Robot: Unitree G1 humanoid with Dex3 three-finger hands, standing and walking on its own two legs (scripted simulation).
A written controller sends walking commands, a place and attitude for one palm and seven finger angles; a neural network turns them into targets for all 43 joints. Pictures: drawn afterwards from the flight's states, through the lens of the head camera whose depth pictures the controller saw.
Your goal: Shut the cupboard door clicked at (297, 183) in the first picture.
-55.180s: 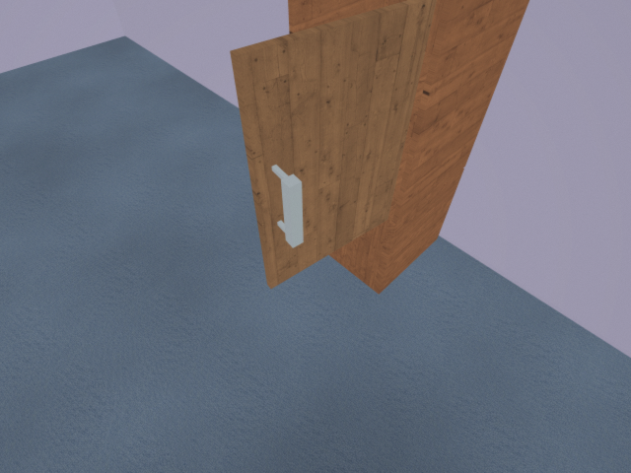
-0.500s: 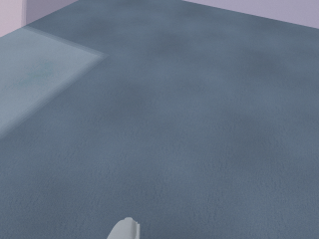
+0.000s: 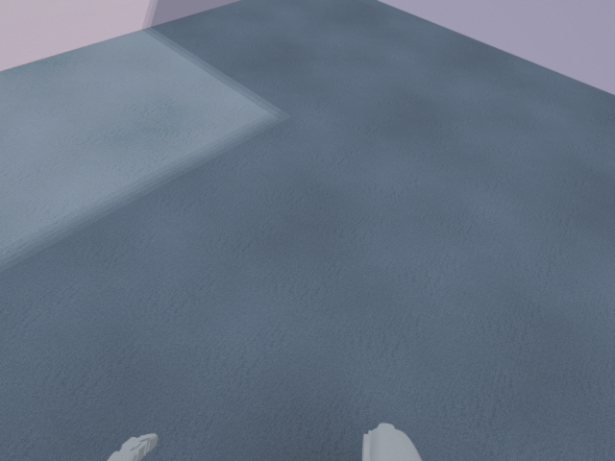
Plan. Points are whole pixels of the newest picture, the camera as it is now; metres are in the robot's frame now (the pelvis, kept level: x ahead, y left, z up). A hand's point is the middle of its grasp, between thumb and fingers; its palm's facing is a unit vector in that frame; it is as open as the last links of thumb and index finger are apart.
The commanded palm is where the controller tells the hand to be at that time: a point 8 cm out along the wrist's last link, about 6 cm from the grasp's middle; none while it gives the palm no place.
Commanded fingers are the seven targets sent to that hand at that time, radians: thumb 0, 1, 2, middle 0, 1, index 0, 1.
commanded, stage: turn to face it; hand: left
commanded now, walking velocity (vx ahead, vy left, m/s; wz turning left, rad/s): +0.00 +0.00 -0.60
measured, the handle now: out of the picture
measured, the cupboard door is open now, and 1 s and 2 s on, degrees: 29 29 29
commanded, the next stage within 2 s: none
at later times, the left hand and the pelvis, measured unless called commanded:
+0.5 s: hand (215, 427) +0.19 +0.15 -0.18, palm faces -0.17 -0.96 -0.21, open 7.3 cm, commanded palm none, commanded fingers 0.00 0.90 0.90 -0.20 -0.30 -0.20 -0.30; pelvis +0.10 -0.03 -0.01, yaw -14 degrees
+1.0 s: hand (248, 341) +0.33 +0.12 -0.17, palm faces -0.50 -0.82 -0.28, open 7.4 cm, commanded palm none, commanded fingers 0.00 0.90 0.90 -0.20 -0.30 -0.20 -0.30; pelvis +0.12 -0.02 -0.02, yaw -33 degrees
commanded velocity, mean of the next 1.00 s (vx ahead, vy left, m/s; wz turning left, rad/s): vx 0.00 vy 0.00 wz -0.60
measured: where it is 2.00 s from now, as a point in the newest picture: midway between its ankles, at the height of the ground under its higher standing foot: outside the picture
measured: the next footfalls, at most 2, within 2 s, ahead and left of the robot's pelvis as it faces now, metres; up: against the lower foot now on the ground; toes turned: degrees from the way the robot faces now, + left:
right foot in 0.22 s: +0.16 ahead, -0.14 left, +0.00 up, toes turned -10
left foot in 0.60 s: +0.20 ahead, +0.10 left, +0.00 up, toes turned -17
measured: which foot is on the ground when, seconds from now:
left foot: down 0.00-0.24, up 0.26-0.58, down 0.60-0.98, up 1.00-1.00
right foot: up 0.00-0.20, down 0.22-0.60, up 0.62-0.96, down 0.98-1.00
